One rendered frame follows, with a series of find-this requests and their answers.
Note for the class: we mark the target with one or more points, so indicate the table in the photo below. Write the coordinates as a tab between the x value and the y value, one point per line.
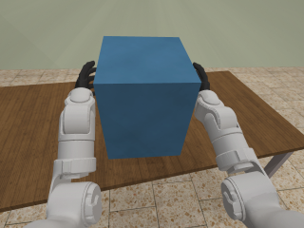
29	132

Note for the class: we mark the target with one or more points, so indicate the left robot hand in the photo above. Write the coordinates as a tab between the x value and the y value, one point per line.
84	78

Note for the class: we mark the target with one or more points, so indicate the right robot upper arm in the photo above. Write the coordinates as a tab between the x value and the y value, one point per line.
251	198

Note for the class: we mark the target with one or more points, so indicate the right robot hand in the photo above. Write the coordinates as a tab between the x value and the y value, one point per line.
205	85

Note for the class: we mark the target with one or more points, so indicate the robot left forearm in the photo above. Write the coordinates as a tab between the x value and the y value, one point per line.
76	136

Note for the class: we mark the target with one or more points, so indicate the carton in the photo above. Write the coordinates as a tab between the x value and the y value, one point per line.
146	89

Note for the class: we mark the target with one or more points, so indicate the left robot upper arm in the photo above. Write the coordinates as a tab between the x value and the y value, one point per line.
72	205

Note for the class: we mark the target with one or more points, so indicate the robot right forearm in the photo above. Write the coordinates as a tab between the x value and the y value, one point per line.
221	123

